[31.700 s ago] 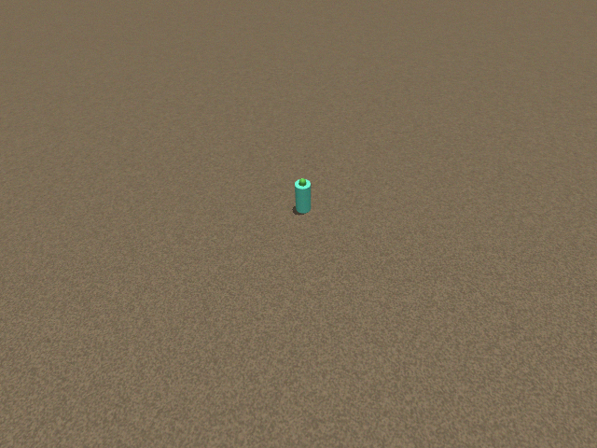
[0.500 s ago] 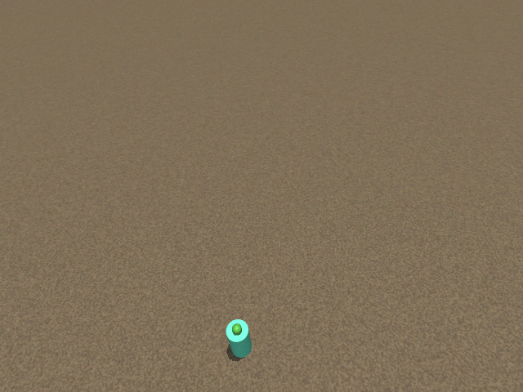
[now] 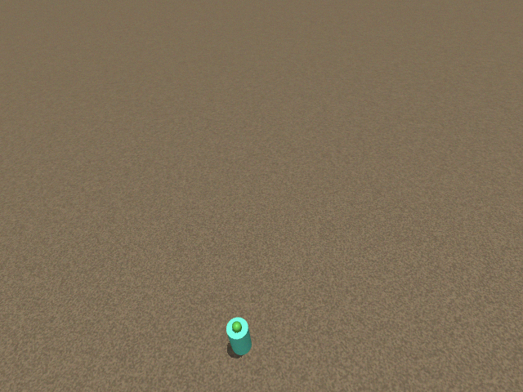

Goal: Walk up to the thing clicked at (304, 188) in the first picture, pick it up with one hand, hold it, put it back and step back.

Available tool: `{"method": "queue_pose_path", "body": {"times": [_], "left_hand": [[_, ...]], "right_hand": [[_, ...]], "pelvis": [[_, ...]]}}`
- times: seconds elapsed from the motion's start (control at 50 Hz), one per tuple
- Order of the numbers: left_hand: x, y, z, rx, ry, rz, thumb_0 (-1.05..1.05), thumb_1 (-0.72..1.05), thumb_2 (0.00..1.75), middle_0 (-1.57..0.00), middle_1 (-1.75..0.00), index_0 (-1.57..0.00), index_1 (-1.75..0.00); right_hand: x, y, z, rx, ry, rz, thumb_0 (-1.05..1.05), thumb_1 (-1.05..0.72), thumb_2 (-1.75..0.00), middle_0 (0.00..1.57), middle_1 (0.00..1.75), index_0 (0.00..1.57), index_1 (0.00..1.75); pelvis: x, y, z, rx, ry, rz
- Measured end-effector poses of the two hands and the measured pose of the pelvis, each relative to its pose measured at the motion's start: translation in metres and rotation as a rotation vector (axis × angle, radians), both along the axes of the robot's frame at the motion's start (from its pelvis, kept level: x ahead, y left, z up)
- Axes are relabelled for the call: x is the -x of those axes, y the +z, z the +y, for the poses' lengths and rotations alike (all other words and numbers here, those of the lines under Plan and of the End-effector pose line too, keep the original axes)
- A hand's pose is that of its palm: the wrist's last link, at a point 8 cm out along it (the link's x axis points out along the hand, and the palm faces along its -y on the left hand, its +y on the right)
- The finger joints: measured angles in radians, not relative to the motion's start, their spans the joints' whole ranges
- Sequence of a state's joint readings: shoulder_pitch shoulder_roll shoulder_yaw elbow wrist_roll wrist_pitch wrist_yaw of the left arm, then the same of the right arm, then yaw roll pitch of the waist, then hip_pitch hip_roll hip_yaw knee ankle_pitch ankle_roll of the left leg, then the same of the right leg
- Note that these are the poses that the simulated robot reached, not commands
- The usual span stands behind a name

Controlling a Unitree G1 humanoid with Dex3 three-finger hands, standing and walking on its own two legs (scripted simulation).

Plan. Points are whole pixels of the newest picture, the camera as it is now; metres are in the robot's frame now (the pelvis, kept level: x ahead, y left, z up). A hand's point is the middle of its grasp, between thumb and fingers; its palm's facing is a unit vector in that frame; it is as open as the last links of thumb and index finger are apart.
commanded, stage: stand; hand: left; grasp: from the side
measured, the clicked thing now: (239, 335) +0.49 +0.15 -0.68
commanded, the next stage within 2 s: step back in 1.00 s
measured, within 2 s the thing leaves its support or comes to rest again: neither
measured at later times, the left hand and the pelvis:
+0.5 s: hand out of the picture +0.10 +0.24 -0.15, palm faces -0.01 -0.94 -0.34, open 7.4 cm; pelvis +0.02 +0.00 +0.00, yaw -1 degrees
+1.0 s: hand out of the picture +0.10 +0.24 -0.15, palm faces -0.02 -0.94 -0.35, open 7.4 cm; pelvis +0.03 -0.01 +0.00, yaw -1 degrees
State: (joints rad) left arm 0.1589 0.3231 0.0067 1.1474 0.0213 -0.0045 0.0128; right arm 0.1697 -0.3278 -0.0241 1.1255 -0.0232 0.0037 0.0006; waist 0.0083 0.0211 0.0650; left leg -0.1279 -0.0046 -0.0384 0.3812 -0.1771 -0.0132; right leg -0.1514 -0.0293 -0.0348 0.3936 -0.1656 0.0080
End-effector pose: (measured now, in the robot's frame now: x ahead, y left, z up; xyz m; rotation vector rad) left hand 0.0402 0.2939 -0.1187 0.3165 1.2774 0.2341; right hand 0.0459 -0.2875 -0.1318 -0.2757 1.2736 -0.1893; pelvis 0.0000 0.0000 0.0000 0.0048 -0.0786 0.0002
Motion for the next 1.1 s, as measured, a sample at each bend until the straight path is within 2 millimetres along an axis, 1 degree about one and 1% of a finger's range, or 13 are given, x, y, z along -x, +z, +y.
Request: {"method": "queue_pose_path", "body": {"times": [0.12,0.22,0.44,0.56,0.68,1.0,1.04,1.1], "left_hand": [[-0.004,-0.001,-0.003,0.006,-0.003,0.012,0.01,0.91,0.9,-0.21,-0.3,-0.21,-0.3],[-0.014,-0.001,-0.005,0.012,-0.008,0.009,0.01,0.91,0.9,-0.21,-0.3,-0.21,-0.3],[-0.044,0.004,-0.008,0.016,-0.023,-0.037,0.01,0.91,0.9,-0.21,-0.3,-0.21,-0.3],[-0.055,0.006,-0.008,0.015,-0.028,-0.057,0.01,0.91,0.9,-0.21,-0.3,-0.21,-0.3],[-0.058,0.007,-0.008,0.011,-0.028,-0.055,0.01,0.91,0.9,-0.21,-0.3,-0.21,-0.3],[-0.058,0.006,-0.01,0.011,-0.027,-0.031,0.01,0.91,0.9,-0.21,-0.3,-0.21,-0.3],[-0.059,0.005,-0.009,0.011,-0.015,-0.039,0.01,0.91,0.9,-0.21,-0.3,-0.21,-0.3],[-0.059,0.003,-0.001,-0.002,-0.014,-0.044,0.01,0.91,0.9,-0.21,-0.3,-0.21,-0.3]], "right_hand": [[0.004,0.0,-0.002,0.001,-0.007,0.025,0.01,-0.9,-0.9,0.2,0.3,0.2,0.3],[0.0,0.0,-0.002,-0.001,-0.008,0.031,0.01,-0.9,-0.9,0.2,0.3,0.2,0.3],[-0.027,0.003,-0.001,0.0,-0.001,-0.019,0.01,-0.9,-0.9,0.2,0.3,0.2,0.3],[-0.039,0.006,-0.004,0.005,0.004,-0.042,0.01,-0.9,-0.9,0.2,0.3,0.2,0.3],[-0.043,0.007,-0.007,0.011,0.003,-0.044,0.01,-0.9,-0.9,0.2,0.3,0.2,0.3],[-0.042,0.007,-0.013,0.013,-0.004,-0.02,0.01,-0.9,-0.9,0.2,0.3,0.2,0.3],[-0.043,0.006,-0.015,0.011,-0.01,-0.019,0.01,-0.9,-0.9,0.2,0.3,0.2,0.3],[-0.043,0.004,-0.018,0.023,-0.015,-0.021,0.01,-0.9,-0.9,0.2,0.3,0.2,0.3]], "pelvis": [[-0.003,0.001,-0.001,0.0,-0.002,0.008],[-0.008,0.001,-0.002,0.001,-0.005,0.015],[-0.019,0.003,-0.001,-0.001,-0.01,0.014],[-0.023,0.004,-0.002,-0.001,-0.012,0.016],[-0.025,0.004,-0.004,-0.001,-0.012,0.019],[-0.031,0.004,-0.007,-0.001,-0.014,0.027],[-0.028,0.003,-0.007,0.003,-0.012,0.036],[-0.017,-0.002,-0.004,0.012,-0.011,0.043]]}}
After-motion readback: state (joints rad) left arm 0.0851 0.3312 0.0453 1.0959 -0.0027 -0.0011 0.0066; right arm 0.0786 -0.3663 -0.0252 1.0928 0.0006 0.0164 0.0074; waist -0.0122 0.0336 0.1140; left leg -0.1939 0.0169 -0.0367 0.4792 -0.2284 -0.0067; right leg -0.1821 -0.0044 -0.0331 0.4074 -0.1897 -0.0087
